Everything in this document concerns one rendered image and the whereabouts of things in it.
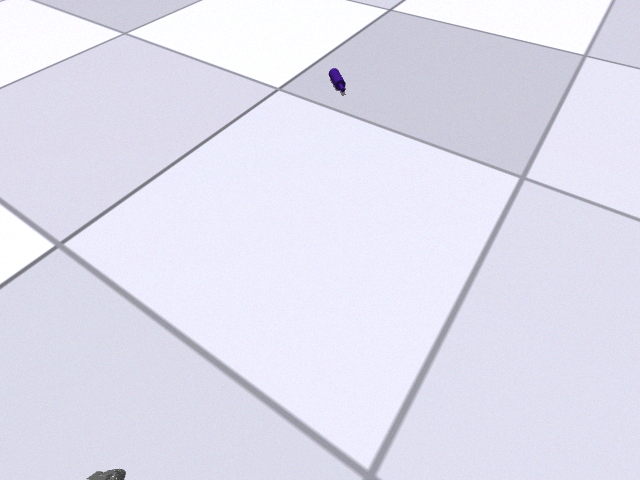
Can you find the bottle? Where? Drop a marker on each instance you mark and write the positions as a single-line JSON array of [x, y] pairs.
[[337, 79]]

